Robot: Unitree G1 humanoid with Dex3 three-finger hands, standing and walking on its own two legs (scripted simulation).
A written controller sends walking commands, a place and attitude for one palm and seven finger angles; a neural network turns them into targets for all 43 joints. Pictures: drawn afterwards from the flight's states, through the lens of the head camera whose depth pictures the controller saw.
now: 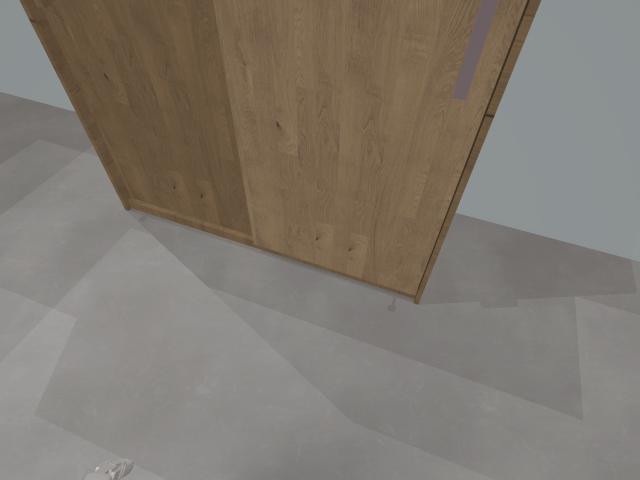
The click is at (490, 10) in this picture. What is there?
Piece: wardrobe's sliding door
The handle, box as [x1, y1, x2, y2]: [452, 0, 498, 100]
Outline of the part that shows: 498,0 481,0 452,97 465,100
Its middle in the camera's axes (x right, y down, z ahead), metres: +0.30 -0.40 +0.70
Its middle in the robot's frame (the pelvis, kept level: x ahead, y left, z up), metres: +0.84 -0.24 +0.22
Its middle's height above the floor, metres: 0.99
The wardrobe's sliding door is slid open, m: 0.00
